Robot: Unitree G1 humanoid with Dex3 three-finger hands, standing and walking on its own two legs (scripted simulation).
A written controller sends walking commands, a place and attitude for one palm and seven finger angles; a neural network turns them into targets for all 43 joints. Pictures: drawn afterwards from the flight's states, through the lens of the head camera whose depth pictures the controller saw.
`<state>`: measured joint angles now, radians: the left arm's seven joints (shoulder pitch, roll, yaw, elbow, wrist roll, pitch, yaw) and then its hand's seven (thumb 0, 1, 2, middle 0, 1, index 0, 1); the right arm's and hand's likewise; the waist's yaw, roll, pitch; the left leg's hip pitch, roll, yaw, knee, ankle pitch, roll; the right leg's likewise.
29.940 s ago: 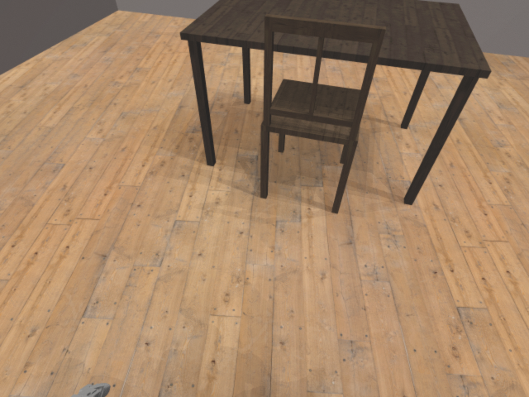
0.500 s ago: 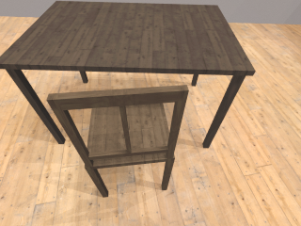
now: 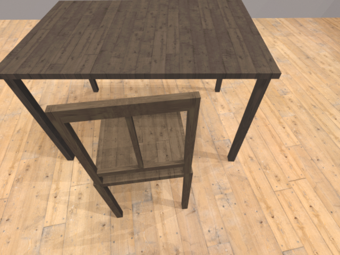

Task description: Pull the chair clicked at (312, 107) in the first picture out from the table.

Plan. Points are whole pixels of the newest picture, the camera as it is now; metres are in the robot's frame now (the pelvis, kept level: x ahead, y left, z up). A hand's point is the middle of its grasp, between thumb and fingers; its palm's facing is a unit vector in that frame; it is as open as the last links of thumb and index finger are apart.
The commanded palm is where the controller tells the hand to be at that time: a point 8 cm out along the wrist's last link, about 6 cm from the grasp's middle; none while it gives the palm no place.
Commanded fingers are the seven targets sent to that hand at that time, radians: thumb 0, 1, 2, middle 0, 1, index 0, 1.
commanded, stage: come to a stop and stand still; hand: left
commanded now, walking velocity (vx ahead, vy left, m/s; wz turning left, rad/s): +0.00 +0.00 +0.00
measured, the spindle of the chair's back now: (135, 144) +0.45 +0.14 -0.08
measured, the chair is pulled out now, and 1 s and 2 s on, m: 0.18 0.18 0.18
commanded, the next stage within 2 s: look again from close up in 0.36 s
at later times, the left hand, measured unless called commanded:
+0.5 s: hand out of the picture -0.02 +0.19 -0.17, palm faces +0.00 -0.98 -0.21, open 7.3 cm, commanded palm none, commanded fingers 0.00 0.90 0.90 -0.20 -0.30 -0.20 -0.30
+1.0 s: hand out of the picture -0.01 +0.23 -0.18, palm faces +0.04 -0.98 -0.21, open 7.3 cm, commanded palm none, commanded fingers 0.00 0.90 0.90 -0.20 -0.30 -0.20 -0.30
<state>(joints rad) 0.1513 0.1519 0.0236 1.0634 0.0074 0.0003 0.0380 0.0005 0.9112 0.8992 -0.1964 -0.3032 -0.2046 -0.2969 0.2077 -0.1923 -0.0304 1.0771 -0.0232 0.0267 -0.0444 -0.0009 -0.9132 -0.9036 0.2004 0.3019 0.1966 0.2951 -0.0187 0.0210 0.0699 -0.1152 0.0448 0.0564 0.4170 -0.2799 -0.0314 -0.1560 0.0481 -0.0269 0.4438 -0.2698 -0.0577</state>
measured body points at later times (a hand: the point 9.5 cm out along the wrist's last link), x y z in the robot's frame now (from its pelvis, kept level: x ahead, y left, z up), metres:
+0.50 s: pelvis -0.02 +0.01 +0.00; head -0.01 +0.00 +0.45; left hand -0.02 +0.24 -0.15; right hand -0.06 -0.20 -0.16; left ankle -0.04 +0.14 -0.74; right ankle -0.02 -0.08 -0.74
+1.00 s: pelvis -0.03 +0.05 +0.00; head -0.04 +0.06 +0.45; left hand -0.01 +0.28 -0.16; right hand +0.03 -0.18 -0.15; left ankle -0.04 +0.14 -0.74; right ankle -0.02 -0.08 -0.74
